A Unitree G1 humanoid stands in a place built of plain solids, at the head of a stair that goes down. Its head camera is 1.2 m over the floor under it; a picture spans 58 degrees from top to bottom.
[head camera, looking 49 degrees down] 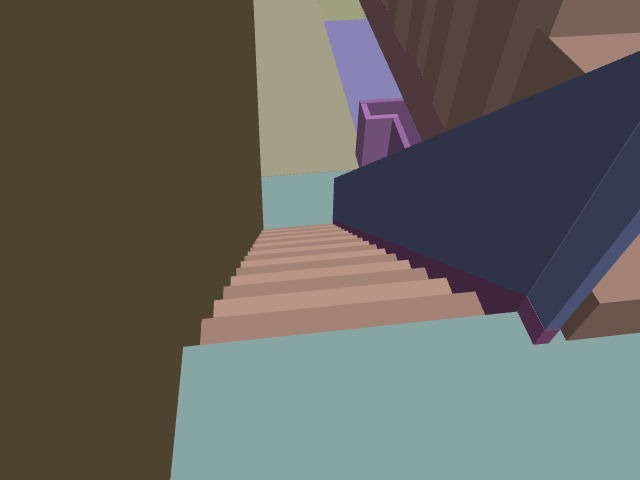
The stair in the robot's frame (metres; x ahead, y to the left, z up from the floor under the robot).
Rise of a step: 0.21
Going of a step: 0.22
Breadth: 1.06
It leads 7 degrees to the left of straight ahead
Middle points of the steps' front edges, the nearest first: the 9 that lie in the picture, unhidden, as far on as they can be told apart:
0.68 -0.11 0.00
0.90 -0.08 -0.21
1.12 -0.06 -0.41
1.33 -0.03 -0.62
1.55 -0.01 -0.83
1.77 0.02 -1.04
1.99 0.05 -1.25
2.21 0.07 -1.46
2.43 0.10 -1.67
